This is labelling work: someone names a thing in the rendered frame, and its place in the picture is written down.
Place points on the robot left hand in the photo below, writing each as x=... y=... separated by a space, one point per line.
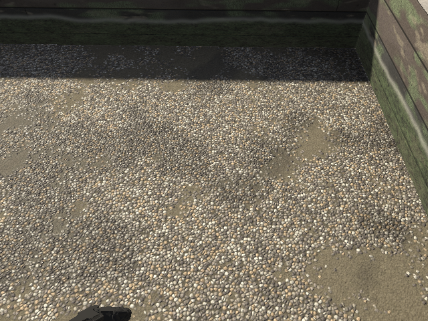
x=94 y=313

